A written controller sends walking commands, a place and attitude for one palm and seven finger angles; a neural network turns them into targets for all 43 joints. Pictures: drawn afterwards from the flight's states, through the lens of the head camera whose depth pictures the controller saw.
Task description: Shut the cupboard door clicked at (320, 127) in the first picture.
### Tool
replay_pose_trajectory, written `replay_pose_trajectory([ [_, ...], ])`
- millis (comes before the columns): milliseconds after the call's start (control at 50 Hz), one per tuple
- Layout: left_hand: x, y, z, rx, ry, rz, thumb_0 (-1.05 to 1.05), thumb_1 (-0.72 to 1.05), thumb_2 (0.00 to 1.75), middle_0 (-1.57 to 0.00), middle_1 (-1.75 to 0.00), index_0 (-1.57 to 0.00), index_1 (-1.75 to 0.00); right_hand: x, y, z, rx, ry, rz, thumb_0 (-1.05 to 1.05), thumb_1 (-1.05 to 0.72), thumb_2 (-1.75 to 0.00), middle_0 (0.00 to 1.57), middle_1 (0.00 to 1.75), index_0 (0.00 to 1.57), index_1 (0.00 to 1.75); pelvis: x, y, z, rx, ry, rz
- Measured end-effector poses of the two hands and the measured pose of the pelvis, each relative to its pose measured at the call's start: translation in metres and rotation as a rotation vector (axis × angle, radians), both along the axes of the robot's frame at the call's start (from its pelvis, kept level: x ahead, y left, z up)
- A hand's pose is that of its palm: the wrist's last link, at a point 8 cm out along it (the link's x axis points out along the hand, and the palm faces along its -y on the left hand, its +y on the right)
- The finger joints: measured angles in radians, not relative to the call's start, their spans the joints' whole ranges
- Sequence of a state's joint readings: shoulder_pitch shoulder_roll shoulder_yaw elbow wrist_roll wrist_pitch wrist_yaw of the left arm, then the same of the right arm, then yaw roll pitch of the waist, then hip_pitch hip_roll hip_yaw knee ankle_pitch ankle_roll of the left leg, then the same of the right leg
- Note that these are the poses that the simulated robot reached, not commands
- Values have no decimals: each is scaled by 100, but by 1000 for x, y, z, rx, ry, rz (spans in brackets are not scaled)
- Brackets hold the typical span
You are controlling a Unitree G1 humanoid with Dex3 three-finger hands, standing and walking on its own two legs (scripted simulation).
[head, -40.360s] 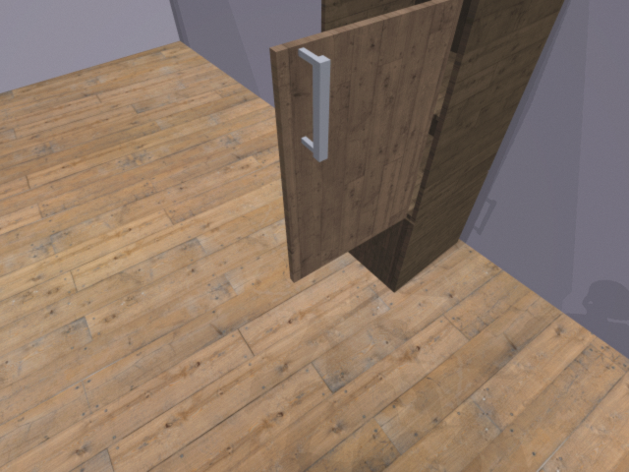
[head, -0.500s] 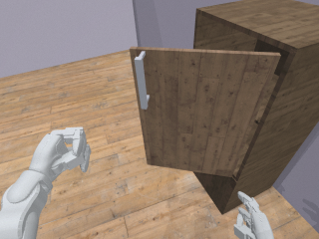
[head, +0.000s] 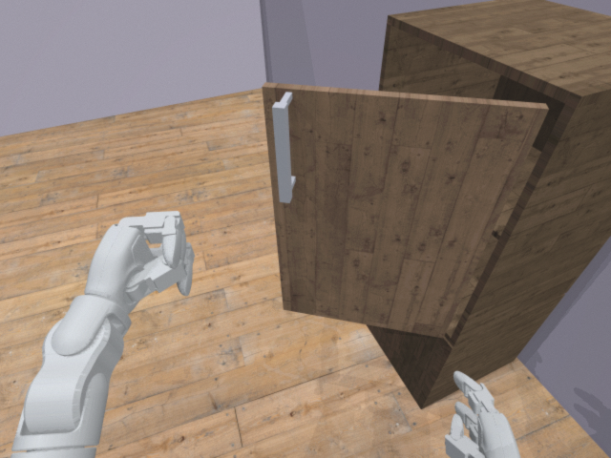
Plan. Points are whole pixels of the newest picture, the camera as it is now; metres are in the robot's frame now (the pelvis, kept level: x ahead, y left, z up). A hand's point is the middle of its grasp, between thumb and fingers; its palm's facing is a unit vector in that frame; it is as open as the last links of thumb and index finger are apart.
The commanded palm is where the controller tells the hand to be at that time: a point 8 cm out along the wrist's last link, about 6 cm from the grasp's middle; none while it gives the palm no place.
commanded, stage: bring the fist close to the handle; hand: left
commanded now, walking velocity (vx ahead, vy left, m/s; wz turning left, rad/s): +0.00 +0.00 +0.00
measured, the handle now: (286, 150) +0.53 +0.10 +0.16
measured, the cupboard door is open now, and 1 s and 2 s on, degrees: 54 54 44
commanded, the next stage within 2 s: push the door shut along its arc in 1.20 s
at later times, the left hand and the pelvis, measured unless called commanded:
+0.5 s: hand (260, 211) +0.37 +0.11 +0.17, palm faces -0.12 -0.99 -0.05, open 3.1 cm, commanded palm +0.36 +0.16 +0.17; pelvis +0.02 +0.00 +0.00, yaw -1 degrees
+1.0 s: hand (291, 179) +0.44 +0.08 +0.17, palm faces -0.10 -0.99 -0.01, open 3.1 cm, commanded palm +0.41 +0.13 +0.17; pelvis +0.03 -0.01 +0.00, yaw -3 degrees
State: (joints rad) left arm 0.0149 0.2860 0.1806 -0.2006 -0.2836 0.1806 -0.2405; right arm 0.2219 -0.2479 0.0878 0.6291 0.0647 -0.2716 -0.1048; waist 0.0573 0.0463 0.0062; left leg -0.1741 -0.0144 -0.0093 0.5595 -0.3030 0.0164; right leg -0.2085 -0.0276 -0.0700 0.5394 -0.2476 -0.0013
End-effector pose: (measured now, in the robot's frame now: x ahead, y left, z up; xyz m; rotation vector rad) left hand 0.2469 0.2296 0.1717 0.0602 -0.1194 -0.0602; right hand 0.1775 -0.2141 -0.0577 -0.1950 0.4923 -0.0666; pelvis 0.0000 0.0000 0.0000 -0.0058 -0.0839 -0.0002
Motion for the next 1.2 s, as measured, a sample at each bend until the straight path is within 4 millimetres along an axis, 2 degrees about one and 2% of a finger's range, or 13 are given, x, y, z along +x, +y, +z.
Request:
replay_pose_trajectory([
  [80,26,-17,4,10,2,-35,1,90,90,-130,-150,-130,-150,-2,1,-4,10,18,-15,1,-90,-90,20,30,21,30,2,2,0,3,8,-5],
  [200,60,-40,-8,10,104,-80,1,90,90,-130,-150,-130,-150,-5,-2,-12,30,72,-51,1,-90,-90,20,30,21,30,8,3,1,11,29,-22],
  [380,89,-44,4,-6,48,-17,2,90,90,-130,-150,-130,-150,-2,-13,-19,21,142,-61,1,-90,-90,20,30,21,30,21,-2,2,11,44,-26],
  [540,117,-74,-6,-7,126,-69,1,90,90,-130,-150,-130,-150,8,-20,-22,16,175,-72,1,-90,-90,20,30,20,30,25,-6,2,12,58,-19],
  [620,132,-80,-4,-20,129,-50,2,90,90,-130,-150,-130,-150,9,-23,-22,17,186,-85,1,-90,-90,20,30,20,30,26,-9,2,15,65,-24],
  [740,159,-84,6,-24,116,-19,2,90,90,-130,-150,-130,-150,0,-29,-26,12,233,-102,1,-90,-90,20,30,20,30,26,-13,2,14,75,-22],
  [840,177,-90,4,-20,154,-31,1,90,90,-130,-150,-130,-150,-17,-37,-34,10,289,-135,1,-90,-90,20,30,21,30,25,-13,3,13,90,-25],
  [920,181,-96,0,-40,152,-41,1,90,90,-130,-150,-130,-150,-33,-42,-39,12,327,-167,1,-90,-90,20,30,20,30,25,-13,3,16,98,-37],
  [1020,172,-98,-1,-46,105,-41,2,90,90,-130,-150,-130,-150,-49,-45,-41,20,348,-189,1,-90,-90,20,30,20,30,25,-12,3,18,92,-48],
  [1200,164,-94,-1,-19,121,-21,2,90,90,-130,-150,-130,-150,-54,-43,-39,17,338,-192,1,-90,-90,20,30,20,30,14,-12,4,15,72,-44],
])
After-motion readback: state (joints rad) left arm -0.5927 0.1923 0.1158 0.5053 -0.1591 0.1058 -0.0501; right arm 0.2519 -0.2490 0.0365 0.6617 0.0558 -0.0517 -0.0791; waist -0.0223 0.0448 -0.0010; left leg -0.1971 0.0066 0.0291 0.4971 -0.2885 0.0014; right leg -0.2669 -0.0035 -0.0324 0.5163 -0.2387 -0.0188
